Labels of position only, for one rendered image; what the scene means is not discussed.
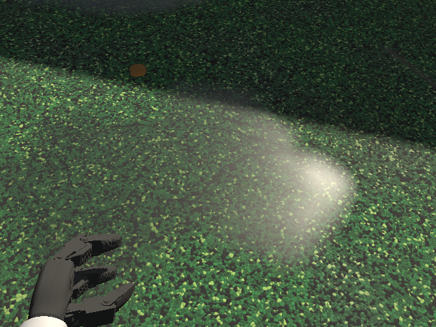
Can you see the robot left hand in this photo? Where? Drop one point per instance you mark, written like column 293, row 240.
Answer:
column 63, row 279

